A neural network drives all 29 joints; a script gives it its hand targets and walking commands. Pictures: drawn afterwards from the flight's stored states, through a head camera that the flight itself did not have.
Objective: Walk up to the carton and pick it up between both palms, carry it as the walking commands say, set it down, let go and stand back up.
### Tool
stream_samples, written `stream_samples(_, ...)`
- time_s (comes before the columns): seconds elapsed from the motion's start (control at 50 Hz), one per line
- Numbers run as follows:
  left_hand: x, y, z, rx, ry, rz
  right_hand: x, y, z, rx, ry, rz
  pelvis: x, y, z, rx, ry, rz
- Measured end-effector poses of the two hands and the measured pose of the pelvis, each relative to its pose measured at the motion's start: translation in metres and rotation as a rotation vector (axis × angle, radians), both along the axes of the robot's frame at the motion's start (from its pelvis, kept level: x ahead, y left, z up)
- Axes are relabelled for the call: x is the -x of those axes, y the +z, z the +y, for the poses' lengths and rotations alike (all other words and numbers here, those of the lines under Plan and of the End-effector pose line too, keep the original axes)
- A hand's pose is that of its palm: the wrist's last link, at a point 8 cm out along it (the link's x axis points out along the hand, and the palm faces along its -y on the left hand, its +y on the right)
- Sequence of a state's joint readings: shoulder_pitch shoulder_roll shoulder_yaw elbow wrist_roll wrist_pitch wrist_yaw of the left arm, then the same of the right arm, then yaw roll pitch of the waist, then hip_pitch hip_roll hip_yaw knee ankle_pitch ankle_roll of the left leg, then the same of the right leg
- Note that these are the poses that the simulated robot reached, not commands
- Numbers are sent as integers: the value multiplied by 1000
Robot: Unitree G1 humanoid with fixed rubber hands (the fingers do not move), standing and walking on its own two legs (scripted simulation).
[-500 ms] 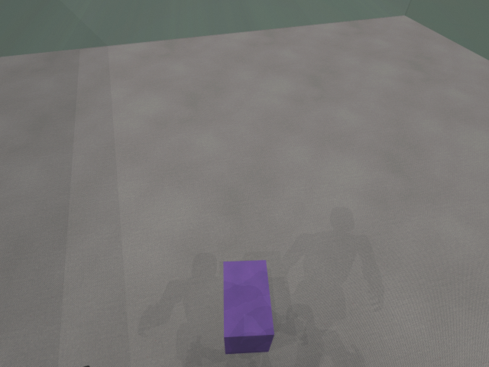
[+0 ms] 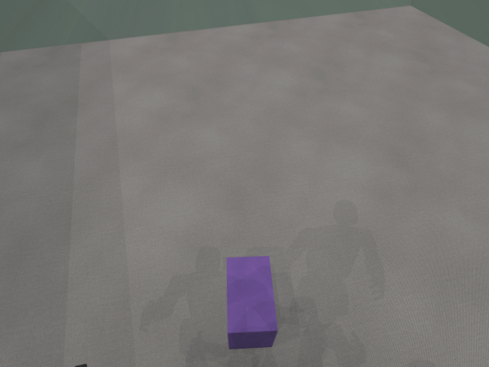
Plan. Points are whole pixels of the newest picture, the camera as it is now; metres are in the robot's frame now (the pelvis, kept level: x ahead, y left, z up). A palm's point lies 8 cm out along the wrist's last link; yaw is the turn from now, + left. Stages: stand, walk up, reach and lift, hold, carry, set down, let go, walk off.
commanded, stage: stand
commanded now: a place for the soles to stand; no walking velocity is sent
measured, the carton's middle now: (249, 302) +0.46 -0.02 -0.67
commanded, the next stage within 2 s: reach and lift in 0.04 s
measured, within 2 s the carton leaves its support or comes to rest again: neither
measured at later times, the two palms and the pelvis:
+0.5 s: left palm (104, 342) +0.20 +0.27 -0.14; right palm (387, 342) +0.20 -0.26 -0.14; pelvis +0.00 +0.00 -0.03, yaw +2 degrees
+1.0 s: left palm (145, 294) +0.31 +0.23 -0.19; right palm (344, 294) +0.31 -0.22 -0.19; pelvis -0.07 +0.00 -0.08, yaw +4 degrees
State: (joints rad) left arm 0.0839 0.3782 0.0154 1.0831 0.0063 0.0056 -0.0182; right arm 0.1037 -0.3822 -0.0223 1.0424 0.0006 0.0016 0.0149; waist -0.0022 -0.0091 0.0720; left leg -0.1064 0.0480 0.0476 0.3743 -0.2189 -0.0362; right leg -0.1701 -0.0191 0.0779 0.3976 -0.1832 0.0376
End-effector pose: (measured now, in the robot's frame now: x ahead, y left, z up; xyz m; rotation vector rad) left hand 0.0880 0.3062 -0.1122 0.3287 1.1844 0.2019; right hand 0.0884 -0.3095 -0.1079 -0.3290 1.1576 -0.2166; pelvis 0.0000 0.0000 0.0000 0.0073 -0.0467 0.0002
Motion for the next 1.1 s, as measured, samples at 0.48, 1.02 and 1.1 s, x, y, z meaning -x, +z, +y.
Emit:
stream_samples(0.48,-103,-22,-37,79,-21,-121,-110,-26,49,-93,52,-125,-2,-30,6,4,41,197)
stream_samples(1.02,-229,-75,-78,164,1,-366,-233,-80,96,-182,54,-323,77,-86,-4,21,60,530)
stream_samples(1.1,-260,-70,-83,171,20,-415,-266,-80,107,-212,53,-380,81,-94,-6,17,57,568)
